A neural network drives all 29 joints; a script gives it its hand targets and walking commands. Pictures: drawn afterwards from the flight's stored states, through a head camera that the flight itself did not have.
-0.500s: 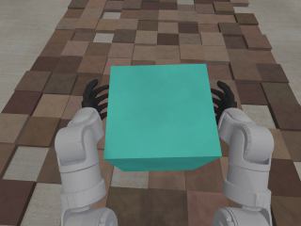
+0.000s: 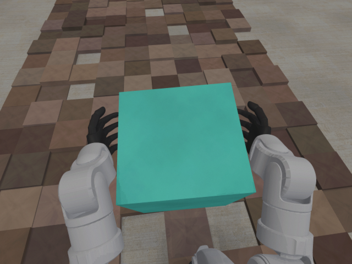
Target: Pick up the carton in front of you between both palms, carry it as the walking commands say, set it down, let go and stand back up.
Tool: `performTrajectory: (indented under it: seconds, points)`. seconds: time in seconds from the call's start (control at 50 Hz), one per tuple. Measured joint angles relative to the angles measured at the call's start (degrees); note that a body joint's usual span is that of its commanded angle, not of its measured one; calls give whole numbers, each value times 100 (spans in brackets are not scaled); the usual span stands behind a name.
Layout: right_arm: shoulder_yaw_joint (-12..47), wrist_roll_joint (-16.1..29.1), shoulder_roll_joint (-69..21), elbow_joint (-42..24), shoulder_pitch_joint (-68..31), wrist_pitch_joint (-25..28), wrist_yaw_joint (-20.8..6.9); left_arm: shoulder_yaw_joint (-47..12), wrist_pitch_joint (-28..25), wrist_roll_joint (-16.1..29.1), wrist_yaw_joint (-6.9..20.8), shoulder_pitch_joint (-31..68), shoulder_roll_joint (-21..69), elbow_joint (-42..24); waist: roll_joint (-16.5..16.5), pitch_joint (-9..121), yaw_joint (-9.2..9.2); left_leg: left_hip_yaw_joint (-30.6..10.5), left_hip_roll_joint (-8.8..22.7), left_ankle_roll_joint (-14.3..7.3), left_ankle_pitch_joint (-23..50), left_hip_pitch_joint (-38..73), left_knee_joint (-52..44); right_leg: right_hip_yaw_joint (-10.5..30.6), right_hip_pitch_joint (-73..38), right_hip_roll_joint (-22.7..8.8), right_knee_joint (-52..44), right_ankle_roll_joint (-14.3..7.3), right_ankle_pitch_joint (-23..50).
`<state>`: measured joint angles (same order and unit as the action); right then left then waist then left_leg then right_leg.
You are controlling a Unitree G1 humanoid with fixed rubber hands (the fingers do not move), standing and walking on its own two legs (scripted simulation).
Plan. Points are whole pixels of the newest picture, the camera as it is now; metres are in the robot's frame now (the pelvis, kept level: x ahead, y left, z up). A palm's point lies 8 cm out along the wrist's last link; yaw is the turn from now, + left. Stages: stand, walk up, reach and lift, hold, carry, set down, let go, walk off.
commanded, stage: carry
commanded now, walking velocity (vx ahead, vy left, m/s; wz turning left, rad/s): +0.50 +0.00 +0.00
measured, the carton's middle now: (180, 157) +0.34 -0.04 +0.05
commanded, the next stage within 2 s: none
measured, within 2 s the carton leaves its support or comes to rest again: neither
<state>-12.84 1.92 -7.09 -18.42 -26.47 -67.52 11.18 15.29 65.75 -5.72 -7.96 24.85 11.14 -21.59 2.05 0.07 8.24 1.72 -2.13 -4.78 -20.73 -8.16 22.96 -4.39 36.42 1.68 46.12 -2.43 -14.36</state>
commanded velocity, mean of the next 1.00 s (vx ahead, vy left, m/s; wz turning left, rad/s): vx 0.50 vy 0.00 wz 0.00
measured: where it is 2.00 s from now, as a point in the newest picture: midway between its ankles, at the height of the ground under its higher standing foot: (156, 115)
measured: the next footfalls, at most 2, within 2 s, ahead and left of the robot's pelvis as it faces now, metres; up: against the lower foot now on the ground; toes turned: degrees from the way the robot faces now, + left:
right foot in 0.10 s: +0.26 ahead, -0.08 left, -0.01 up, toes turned -3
left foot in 0.54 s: +0.56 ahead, +0.12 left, +0.03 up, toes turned +6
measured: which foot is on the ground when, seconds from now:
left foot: down 0.00-0.12, up 0.14-0.52, down 0.54-0.94, up 0.96-1.00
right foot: up 0.00-0.08, down 0.10-0.60, up 0.62-0.94, down 0.96-1.00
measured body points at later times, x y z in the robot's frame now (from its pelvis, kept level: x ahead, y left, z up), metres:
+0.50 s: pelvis +0.35 -0.02 -0.01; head +0.36 -0.03 +0.44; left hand +0.67 +0.16 +0.10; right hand +0.68 -0.14 +0.09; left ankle +0.48 +0.12 -0.70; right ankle +0.22 -0.08 -0.75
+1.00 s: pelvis +0.70 -0.04 -0.02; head +0.70 -0.05 +0.43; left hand +1.02 +0.13 +0.15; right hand +1.04 -0.17 +0.15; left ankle +0.54 +0.10 -0.67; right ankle +0.77 -0.11 -0.74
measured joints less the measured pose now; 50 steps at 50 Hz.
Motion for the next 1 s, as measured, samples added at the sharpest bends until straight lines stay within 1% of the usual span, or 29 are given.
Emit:
performTrajectory:
  seconds: [0.06, 0.08, 0.1, 0.12, 0.14, 0.18, 0.2, 0.24, 0.3, 0.34, 0.42, 0.48, 0.52, 0.56, 0.58, 0.6, 0.62, 0.64, 0.66, 0.68, 0.7, 0.74, 0.78, 0.84, 0.9, 0.94, 0.96, 0.98, 1.0]
  points:
    - [76, 48, -42, -120, 57, -12, -4, -91, 32, 2, -3, -258, -29, -325, -151, 166, -136, 31, -41, 92, -367, 530, -10, -225, -294, 0, -1633, -33, 1342]
    - [99, 47, -57, -184, 135, -38, -14, -142, 71, 44, 5, -345, -53, -395, -209, 225, -222, 76, -58, 129, -508, 651, 207, -335, -518, -10, -2016, -55, 1658]
    - [124, 35, -65, -256, 240, -77, -25, -197, 129, 93, 5, -419, -79, -433, -285, 297, -319, 139, -84, 163, -629, 693, 617, -412, -792, -46, -2244, -101, 1772]
    - [161, 22, -34, -300, 317, -120, -34, -252, 163, 125, -22, -470, -101, -425, -237, 352, -451, 191, -2, 183, -551, 556, 1266, -468, -924, -9, -2105, -297, 1353]
    - [180, 16, 5, -308, 365, -158, -41, -294, 193, 158, -60, -472, -125, -375, -165, 359, -600, 59, 55, 217, -540, 232, 2161, -521, -934, 50, -1835, -426, 949]
    - [213, -32, 11, -320, 510, -243, -51, -335, 299, 279, -123, -510, -180, -273, -197, 342, -854, -158, 30, 283, -507, -550, 3725, -534, -1071, 79, -1634, -505, 485]
    - [219, -78, -44, -340, 592, -288, -54, -333, 354, 339, -153, -569, -197, -260, -239, 332, -941, -181, 46, 303, -370, -901, 4100, -499, -1210, 90, -1714, -455, 432]
    - [185, -205, -204, -409, 716, -343, -68, -294, 409, 443, -178, -659, -203, -246, -292, 287, -1072, -139, 158, 359, -71, -1503, 4184, -450, -1531, 106, -1996, -472, 373]
    - [182, -374, -277, -412, 764, -285, -148, -246, 341, 522, -178, -633, -212, -120, -329, 248, -1222, -42, 328, 448, 152, -2196, 3641, -381, -1969, 89, -2371, -451, 270]
    - [161, -471, -278, -269, 721, -186, -193, -253, 247, 533, -168, -535, -272, 103, -326, 275, -1270, 2, 410, 472, 333, -2548, 3234, -324, -2225, 74, -2519, -426, 146]
    - [100, -656, -248, 166, 621, 1, -221, -267, 25, 505, -88, -236, -423, 831, -281, 382, -1242, 143, 530, 450, 872, -3018, 2681, -215, -2773, 64, -2664, -351, -227]
    - [42, -710, -184, 533, 536, 119, -233, -252, -142, 431, -39, -60, -458, 1343, -254, 452, -1174, 300, 542, 404, 1024, -3164, 2356, -128, -3230, 55, -2722, -267, -572]
    - [-11, -702, -155, 762, 466, 203, -238, -229, -234, 378, -24, 8, -457, 1575, -281, 473, -1117, 464, 467, 319, 913, -3110, 1978, -61, -3544, 4, -2749, -187, -825]
    - [-38, -681, -174, 1027, 349, 339, -229, -171, -299, 351, -16, 50, -503, 1686, -488, 417, -1008, 616, 260, 147, 1119, -2934, 1901, -24, -3710, -217, -2454, -110, -1135]
    - [-19, -671, -197, 1192, 259, 428, -212, -117, -328, 360, -7, 43, -552, 1698, -613, 355, -901, 704, 177, 118, 1061, -2823, 1985, -51, -3547, -384, -1871, -72, -953]
    - [28, -670, -213, 1350, 120, 500, -183, -48, -360, 400, 15, 25, -618, 1672, -619, 294, -746, 747, 155, 103, 902, -2744, 2052, 1, -3079, -463, -759, 9, -477]
    - [61, -660, -221, 1442, -3, 563, -141, -6, -408, 455, 26, 34, -686, 1650, -550, 201, -570, 723, 155, 104, 751, -2661, 2068, 185, -2488, -394, 571, 95, -451]
    - [91, -607, -207, 1449, -69, 609, -109, 26, -460, 496, 35, 73, -719, 1633, -487, 99, -425, 679, 147, 104, 648, -2551, 2025, 377, -1921, -269, 1741, 112, -560]
    - [133, -537, -166, 1398, -82, 649, -59, 65, -507, 499, 29, 117, -701, 1593, -437, 7, -307, 629, 141, 136, 595, -2417, 1941, 494, -1431, -177, 2556, 76, -682]
    - [172, -446, -110, 1314, -67, 683, -9, 107, -549, 471, 9, 155, -642, 1532, -405, -71, -219, 584, 135, 174, 558, -2262, 1826, 560, -1021, -141, 2964, 23, -770]
    - [195, -346, -54, 1223, -51, 708, 35, 145, -581, 424, -18, 187, -567, 1452, -387, -132, -164, 553, 137, 195, 518, -2092, 1694, 599, -678, -151, 3038, -20, -822]
    - [197, -162, 41, 1070, -85, 733, 88, 184, -618, 319, -70, 228, -438, 1253, -356, -204, -113, 506, 172, 218, 416, -1760, 1449, 600, -156, -244, 2590, -54, -844]
    - [182, -28, 105, 956, -199, 725, 108, 173, -619, 273, -103, 249, -393, 1031, -328, -218, -115, 475, 224, 260, 288, -1442, 1243, 538, 136, -367, 1653, -36, -735]
    - [178, 74, 142, 780, -378, 638, 117, 118, -528, 331, -113, 250, -439, 694, -305, -115, -199, 446, 279, 399, 17, -980, 1042, 453, 135, -486, -44, 30, 119]
    - [201, 62, 112, 568, -412, 451, 112, 75, -311, 440, -94, 211, -510, 416, -283, 136, -382, 407, 346, 571, -464, -526, 1107, 239, -254, -487, -1292, 72, 1089]
    - [178, 9, 116, 374, -337, 268, 82, 3, -109, 516, -77, 267, -545, 358, -315, 311, -575, 409, 435, 612, -929, -339, 1641, -62, -810, -459, -1934, 117, 1441]
    - [171, -5, 154, 275, -296, 171, 69, -43, -27, 533, -97, 317, -548, 377, -337, 403, -689, 391, 500, 580, -1137, -406, 2207, -132, -1000, -432, -1931, 117, 1553]
    - [182, 9, 225, 242, -269, 87, 53, -84, 2, 542, -141, 293, -519, 403, -191, 436, -822, 196, 569, 559, -1085, -595, 2900, -216, -977, -311, -1577, 8, 1255]
    - [181, 17, 256, 204, -195, -25, 43, -133, 76, 563, -198, 234, -499, 415, -127, 457, -911, 9, 505, 519, -1037, -853, 3611, -261, -997, -249, -1320, -124, 870]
